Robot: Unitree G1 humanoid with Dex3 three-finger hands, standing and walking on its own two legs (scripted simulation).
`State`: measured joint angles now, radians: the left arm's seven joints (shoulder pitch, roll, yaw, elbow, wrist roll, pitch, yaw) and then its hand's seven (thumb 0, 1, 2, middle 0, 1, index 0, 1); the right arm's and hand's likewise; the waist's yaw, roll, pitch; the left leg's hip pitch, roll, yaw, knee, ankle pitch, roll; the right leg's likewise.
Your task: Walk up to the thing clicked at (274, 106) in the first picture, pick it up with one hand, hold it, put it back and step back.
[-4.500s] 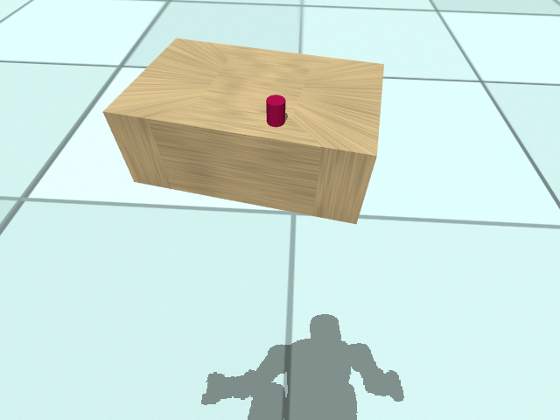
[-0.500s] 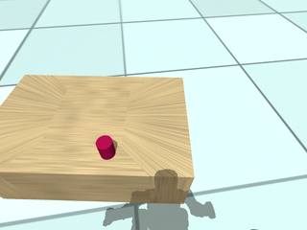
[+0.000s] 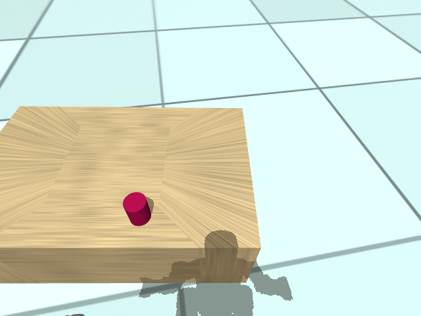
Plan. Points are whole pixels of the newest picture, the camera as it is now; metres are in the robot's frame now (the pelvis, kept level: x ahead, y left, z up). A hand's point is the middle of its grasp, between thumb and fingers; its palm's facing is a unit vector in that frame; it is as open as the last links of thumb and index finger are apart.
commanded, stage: walk up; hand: left
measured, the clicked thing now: (137, 209) +0.49 +0.24 -0.31
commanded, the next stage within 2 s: stand in 0.64 s
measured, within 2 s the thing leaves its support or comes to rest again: neither
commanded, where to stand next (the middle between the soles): +0.06 +0.00 m, yaw -1 degrees
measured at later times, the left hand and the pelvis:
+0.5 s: hand out of the picture +0.08 +0.25 -0.16, palm faces +0.00 -0.94 -0.33, open 7.4 cm; pelvis +0.00 +0.00 +0.00, yaw +0 degrees
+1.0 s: hand out of the picture +0.07 +0.26 -0.15, palm faces -0.02 -0.93 -0.35, open 7.4 cm; pelvis -0.01 +0.00 +0.00, yaw +0 degrees
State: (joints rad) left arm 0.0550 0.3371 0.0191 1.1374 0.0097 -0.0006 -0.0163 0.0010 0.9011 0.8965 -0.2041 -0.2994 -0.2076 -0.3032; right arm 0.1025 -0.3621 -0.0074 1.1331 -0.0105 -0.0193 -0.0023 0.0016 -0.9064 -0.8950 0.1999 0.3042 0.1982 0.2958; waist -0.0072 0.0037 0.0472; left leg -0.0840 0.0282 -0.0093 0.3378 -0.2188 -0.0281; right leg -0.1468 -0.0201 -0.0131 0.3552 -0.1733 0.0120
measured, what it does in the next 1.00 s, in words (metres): stands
